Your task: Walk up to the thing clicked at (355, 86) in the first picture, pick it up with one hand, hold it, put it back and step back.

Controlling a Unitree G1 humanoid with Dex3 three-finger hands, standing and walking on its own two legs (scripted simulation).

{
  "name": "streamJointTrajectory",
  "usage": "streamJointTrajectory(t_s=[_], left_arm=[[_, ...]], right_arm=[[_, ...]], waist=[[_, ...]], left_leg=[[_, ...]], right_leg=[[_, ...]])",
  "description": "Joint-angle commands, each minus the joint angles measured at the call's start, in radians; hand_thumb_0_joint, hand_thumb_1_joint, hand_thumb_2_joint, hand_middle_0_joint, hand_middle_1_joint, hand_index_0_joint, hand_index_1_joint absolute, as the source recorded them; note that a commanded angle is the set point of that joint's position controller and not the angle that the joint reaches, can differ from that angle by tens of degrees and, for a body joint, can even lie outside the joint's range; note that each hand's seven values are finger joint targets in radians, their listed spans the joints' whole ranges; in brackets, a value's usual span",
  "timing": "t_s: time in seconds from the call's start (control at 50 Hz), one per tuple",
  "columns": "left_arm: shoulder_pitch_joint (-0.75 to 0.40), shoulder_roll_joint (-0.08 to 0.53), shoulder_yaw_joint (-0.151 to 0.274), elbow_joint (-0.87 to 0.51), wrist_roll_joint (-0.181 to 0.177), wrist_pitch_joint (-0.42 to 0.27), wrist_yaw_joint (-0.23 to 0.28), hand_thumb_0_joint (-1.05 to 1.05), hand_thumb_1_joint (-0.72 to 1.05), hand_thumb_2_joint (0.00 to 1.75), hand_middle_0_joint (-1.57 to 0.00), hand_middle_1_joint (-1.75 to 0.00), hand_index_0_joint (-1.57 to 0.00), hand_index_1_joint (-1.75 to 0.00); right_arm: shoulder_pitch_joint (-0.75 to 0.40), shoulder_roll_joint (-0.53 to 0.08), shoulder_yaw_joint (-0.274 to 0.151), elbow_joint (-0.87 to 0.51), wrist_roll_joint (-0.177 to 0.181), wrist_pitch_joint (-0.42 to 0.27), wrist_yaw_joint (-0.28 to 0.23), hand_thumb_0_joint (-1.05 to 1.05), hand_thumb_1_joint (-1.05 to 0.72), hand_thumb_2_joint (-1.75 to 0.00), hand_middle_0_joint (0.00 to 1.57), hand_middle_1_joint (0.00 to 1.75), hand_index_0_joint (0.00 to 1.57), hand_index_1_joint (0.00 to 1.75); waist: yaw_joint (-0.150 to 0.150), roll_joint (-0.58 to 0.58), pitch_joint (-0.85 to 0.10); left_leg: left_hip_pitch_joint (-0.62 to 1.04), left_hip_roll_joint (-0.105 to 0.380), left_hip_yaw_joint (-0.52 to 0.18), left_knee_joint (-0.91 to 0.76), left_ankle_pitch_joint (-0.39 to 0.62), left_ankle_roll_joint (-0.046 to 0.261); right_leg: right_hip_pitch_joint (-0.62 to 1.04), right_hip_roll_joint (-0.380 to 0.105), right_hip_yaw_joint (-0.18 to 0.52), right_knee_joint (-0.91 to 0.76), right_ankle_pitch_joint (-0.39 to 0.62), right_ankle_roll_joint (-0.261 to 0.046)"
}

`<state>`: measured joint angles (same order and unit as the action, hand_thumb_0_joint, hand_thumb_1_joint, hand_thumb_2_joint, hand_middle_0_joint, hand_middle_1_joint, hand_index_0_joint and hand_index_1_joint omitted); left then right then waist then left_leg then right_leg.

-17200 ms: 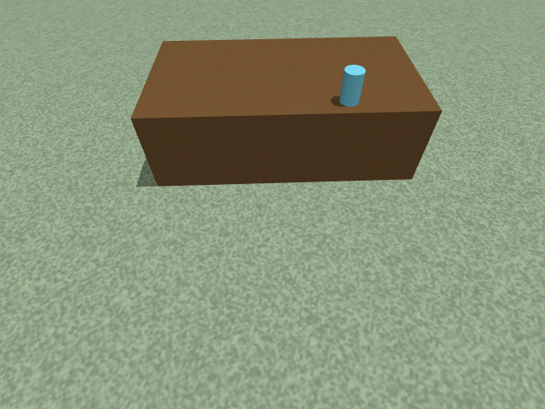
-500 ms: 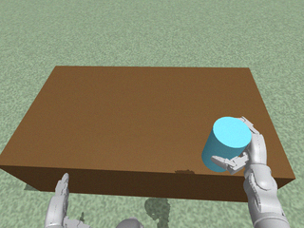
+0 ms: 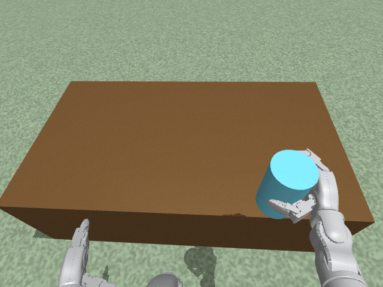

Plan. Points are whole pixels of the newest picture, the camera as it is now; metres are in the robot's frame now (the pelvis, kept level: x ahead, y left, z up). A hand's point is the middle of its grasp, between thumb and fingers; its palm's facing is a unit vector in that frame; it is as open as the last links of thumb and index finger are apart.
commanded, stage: hold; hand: right
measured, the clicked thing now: (283, 186) +0.32 -0.16 +0.02
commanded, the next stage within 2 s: crouch in 1.28 s
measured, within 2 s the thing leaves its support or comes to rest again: neither
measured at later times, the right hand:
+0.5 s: hand (284, 189) +0.31 -0.16 +0.02, palm faces +0.06 +1.00 +0.01, open 11.7 cm
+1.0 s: hand (289, 185) +0.32 -0.17 +0.02, palm faces +0.10 +1.00 +0.01, open 11.7 cm
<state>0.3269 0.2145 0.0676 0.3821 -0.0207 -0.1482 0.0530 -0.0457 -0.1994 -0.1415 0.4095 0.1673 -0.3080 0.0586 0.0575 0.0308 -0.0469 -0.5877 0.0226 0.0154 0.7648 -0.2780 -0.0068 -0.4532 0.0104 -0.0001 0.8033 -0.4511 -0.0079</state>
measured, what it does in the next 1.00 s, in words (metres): stands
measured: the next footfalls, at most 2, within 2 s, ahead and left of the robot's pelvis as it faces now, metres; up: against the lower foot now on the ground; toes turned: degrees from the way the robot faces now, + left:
none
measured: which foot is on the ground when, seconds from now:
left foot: down 0.00-1.00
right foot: down 0.00-1.00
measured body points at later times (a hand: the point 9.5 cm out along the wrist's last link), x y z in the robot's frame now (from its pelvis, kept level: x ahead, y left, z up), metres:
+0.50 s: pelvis -0.01 +0.00 +0.00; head +0.03 -0.02 +0.45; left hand +0.15 +0.26 -0.04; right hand +0.30 -0.21 +0.02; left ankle +0.06 +0.12 -0.71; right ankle -0.03 -0.11 -0.71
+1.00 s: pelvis +0.00 +0.00 +0.00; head +0.03 -0.01 +0.45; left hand +0.15 +0.27 -0.04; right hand +0.31 -0.22 +0.03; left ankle +0.06 +0.12 -0.71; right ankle -0.03 -0.11 -0.71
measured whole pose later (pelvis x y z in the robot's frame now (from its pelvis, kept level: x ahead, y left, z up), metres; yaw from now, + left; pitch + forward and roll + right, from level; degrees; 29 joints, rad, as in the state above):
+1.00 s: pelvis +0.00 +0.00 +0.00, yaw +0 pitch +6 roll +0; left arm 0.33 0.23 0.09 0.37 -0.02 -0.15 0.05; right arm -0.07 -0.19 -0.15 0.46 0.16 -0.33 0.05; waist 0.06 0.03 -0.04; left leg -0.60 0.03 0.01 0.78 -0.28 -0.01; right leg -0.46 0.01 -0.01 0.82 -0.45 -0.01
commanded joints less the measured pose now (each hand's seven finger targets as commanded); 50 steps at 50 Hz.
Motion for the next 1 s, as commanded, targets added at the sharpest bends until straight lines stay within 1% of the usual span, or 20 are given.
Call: streamJointTrajectory(t_s=[0.0,0.1,0.12,0.18,0.22,0.28,0.42,0.44,0.48,0.52,0.58,0.6,0.66,0.7,0.76,0.82,0.86,0.9,0.92,0.98], left_arm=[[-0.065,0.142,0.065,-0.180,-0.001,-0.061,0.017,0.00,-0.55,0.05,-0.05,-0.05,-0.05,-0.05],[-0.036,0.167,0.105,-0.133,-0.003,-0.058,0.020,0.00,-0.54,0.05,-0.05,-0.05,-0.05,-0.05],[-0.066,0.130,0.065,-0.138,-0.004,-0.059,0.016,0.00,-0.54,0.05,-0.05,-0.05,-0.05,-0.05],[-0.081,0.130,0.070,-0.151,-0.003,-0.069,0.021,0.00,-0.54,0.04,-0.05,-0.05,-0.05,-0.05],[-0.067,0.163,0.096,-0.152,-0.003,-0.072,0.026,0.00,-0.54,0.05,-0.05,-0.05,-0.05,-0.05],[-0.070,0.133,0.053,-0.181,0.000,-0.074,0.023,0.00,-0.54,0.04,-0.05,-0.05,-0.05,-0.05],[-0.040,0.175,0.098,-0.144,0.005,-0.067,0.019,0.00,-0.54,0.04,-0.05,-0.05,-0.05,-0.05],[-0.016,0.131,0.063,-0.121,0.004,-0.067,0.012,0.00,-0.54,0.05,-0.05,-0.05,-0.05,-0.05],[-0.048,0.164,0.106,-0.146,0.003,-0.070,0.015,0.00,-0.54,0.05,-0.04,-0.05,-0.05,-0.05],[-0.064,0.130,0.069,-0.177,0.004,-0.071,0.013,0.00,-0.54,0.05,-0.05,-0.05,-0.05,-0.05],[-0.048,0.128,0.073,-0.149,0.003,-0.070,0.019,0.00,-0.55,0.05,-0.04,-0.05,-0.05,-0.05],[-0.068,0.156,0.089,-0.176,0.004,-0.075,0.022,0.00,-0.55,0.05,-0.05,-0.05,-0.05,-0.05],[-0.078,0.114,0.042,-0.197,0.002,-0.080,0.021,0.00,-0.55,0.05,-0.05,-0.05,-0.05,-0.05],[-0.006,0.099,0.029,-0.127,0.001,-0.068,0.019,0.00,-0.55,0.05,-0.05,-0.05,-0.05,-0.05],[-0.088,0.180,0.100,-0.202,-0.001,-0.069,0.020,0.00,-0.55,0.05,-0.05,-0.05,-0.05,-0.05],[0.009,0.200,0.135,-0.132,0.000,-0.056,0.016,0.00,-0.53,0.04,-0.05,-0.05,-0.05,-0.04],[-0.007,0.173,0.118,-0.140,-0.005,-0.061,0.012,0.00,-0.54,0.04,-0.05,-0.05,-0.05,-0.05],[-0.058,0.128,0.070,-0.187,-0.005,-0.069,0.007,0.00,-0.54,0.05,-0.05,-0.05,-0.05,-0.05],[-0.076,0.144,0.083,-0.199,-0.004,-0.070,0.011,0.00,-0.54,0.05,-0.05,-0.05,-0.05,-0.05],[-0.067,0.077,0.022,-0.172,-0.001,-0.065,0.007,0.00,-0.55,0.05,-0.05,-0.05,-0.05,-0.05]], right_arm=[[-0.370,-0.141,-0.078,-0.366,0.038,-0.134,0.000,0.00,0.01,-1.32,1.22,1.44,1.29,1.44],[-0.389,-0.170,-0.111,-0.378,0.046,-0.131,-0.012,0.00,0.01,-1.31,1.22,1.43,1.28,1.43],[-0.405,-0.168,-0.103,-0.384,0.044,-0.136,-0.012,0.00,0.01,-1.32,1.22,1.43,1.29,1.43],[-0.385,-0.103,-0.043,-0.323,0.037,-0.133,0.001,0.00,0.02,-1.30,1.20,1.41,1.26,1.41],[-0.387,-0.116,-0.052,-0.305,0.036,-0.131,0.006,0.00,0.02,-1.29,1.19,1.41,1.26,1.41],[-0.370,-0.070,0.005,-0.312,0.028,-0.123,0.016,0.00,0.02,-1.28,1.19,1.40,1.26,1.40],[-0.384,-0.152,-0.088,-0.342,0.038,-0.147,-0.012,0.00,0.00,-1.31,1.22,1.43,1.28,1.43],[-0.356,-0.140,-0.089,-0.322,0.036,-0.149,-0.017,0.00,0.00,-1.30,1.21,1.42,1.27,1.42],[-0.393,-0.182,-0.128,-0.352,0.037,-0.162,-0.027,0.00,0.01,-1.29,1.20,1.41,1.27,1.41],[-0.407,-0.176,-0.119,-0.377,0.035,-0.169,-0.030,0.00,0.00,-1.30,1.21,1.42,1.27,1.42],[-0.413,-0.116,-0.053,-0.363,0.034,-0.161,-0.023,0.00,0.03,-1.30,1.20,1.41,1.27,1.41],[-0.376,-0.094,-0.036,-0.318,0.030,-0.154,-0.019,0.00,0.04,-1.31,1.20,1.42,1.27,1.42],[-0.423,-0.088,0.008,-0.407,0.025,-0.156,-0.003,0.00,0.03,-1.30,1.20,1.42,1.27,1.42],[-0.322,-0.053,0.026,-0.290,0.025,-0.133,0.007,0.00,0.00,-1.30,1.21,1.42,1.27,1.42],[-0.370,-0.157,-0.099,-0.296,0.032,-0.130,-0.002,0.00,0.02,-1.31,1.22,1.43,1.28,1.43],[-0.370,-0.130,-0.076,-0.323,0.043,-0.131,-0.009,0.00,0.00,-1.33,1.23,1.45,1.30,1.45],[-0.386,-0.155,-0.112,-0.305,0.042,-0.140,-0.015,0.00,0.01,-1.31,1.22,1.43,1.28,1.43],[-0.413,-0.120,-0.073,-0.316,0.036,-0.150,-0.010,0.00,0.02,-1.29,1.20,1.41,1.27,1.41],[-0.427,-0.117,-0.068,-0.294,0.033,-0.153,-0.011,0.00,0.03,-1.29,1.19,1.41,1.26,1.41],[-0.438,-0.093,-0.033,-0.283,0.027,-0.168,0.000,0.00,0.02,-1.29,1.20,1.41,1.26,1.41]], waist=[[-0.008,-0.077,-0.344],[-0.006,-0.072,-0.271],[-0.014,-0.065,-0.249],[0.010,-0.017,-0.249],[0.010,-0.043,-0.275],[0.005,-0.063,-0.322],[-0.021,-0.097,-0.295],[-0.029,-0.094,-0.261],[-0.021,-0.084,-0.283],[-0.018,-0.055,-0.297],[0.005,-0.056,-0.281],[0.009,-0.050,-0.300],[0.001,-0.099,-0.370],[0.005,-0.080,-0.291],[-0.007,-0.061,-0.326],[-0.002,-0.073,-0.267],[-0.008,-0.048,-0.269],[-0.004,-0.018,-0.273],[0.007,-0.014,-0.278],[-0.015,-0.059,-0.287]], left_leg=[[0.274,-0.005,-0.001,-0.068,0.250,0.017],[0.240,-0.009,0.001,-0.094,0.158,0.014],[0.237,-0.008,0.000,-0.096,0.137,0.013],[0.229,-0.008,-0.002,-0.098,0.112,0.010],[0.222,-0.008,0.002,-0.091,0.131,0.011],[0.226,-0.010,0.006,-0.082,0.167,0.014],[0.239,-0.010,0.006,-0.078,0.163,0.016],[0.231,-0.012,0.007,-0.075,0.145,0.017],[0.237,-0.012,0.002,-0.078,0.143,0.015],[0.266,-0.009,-0.005,-0.083,0.155,0.011],[0.223,-0.009,-0.010,-0.084,0.135,0.010],[0.229,-0.011,-0.006,-0.076,0.154,0.013],[0.234,-0.011,0.000,-0.054,0.220,0.019],[0.213,-0.013,0.010,-0.056,0.215,0.019],[0.244,-0.004,0.006,-0.070,0.187,0.014],[0.233,-0.006,0.008,-0.076,0.184,0.013],[0.244,-0.005,0.004,-0.076,0.195,0.012],[0.230,-0.009,0.004,-0.067,0.176,0.013],[0.222,-0.011,0.005,-0.058,0.184,0.016],[0.213,-0.006,-0.003,-0.046,0.185,0.018]], right_leg=[[0.029,0.004,0.010,-0.127,0.313,0.007],[0.005,-0.001,0.017,-0.155,0.220,0.002],[-0.006,-0.001,0.016,-0.156,0.191,-0.001],[-0.015,-0.001,0.015,-0.152,0.155,-0.007],[0.013,-0.002,0.018,-0.153,0.181,-0.002],[0.043,-0.003,0.019,-0.152,0.223,0.007],[0.013,-0.006,0.025,-0.156,0.244,0.016],[-0.001,-0.010,0.033,-0.160,0.236,0.018],[-0.001,-0.006,0.025,-0.154,0.216,0.010],[-0.009,0.004,0.011,-0.138,0.203,0.000],[-0.017,0.004,0.008,-0.132,0.171,-0.007],[0.000,0.002,0.013,-0.134,0.199,-0.002],[0.052,-0.005,0.020,-0.124,0.304,0.013],[0.025,-0.007,0.023,-0.129,0.328,0.016],[-0.001,-0.001,0.018,-0.141,0.241,0.006],[0.003,0.000,0.016,-0.149,0.243,0.009],[-0.002,0.003,0.013,-0.140,0.245,0.005],[-0.012,-0.003,0.020,-0.137,0.229,0.001],[-0.010,-0.006,0.024,-0.135,0.249,0.005],[-0.028,-0.001,0.016,-0.116,0.254,0.007]])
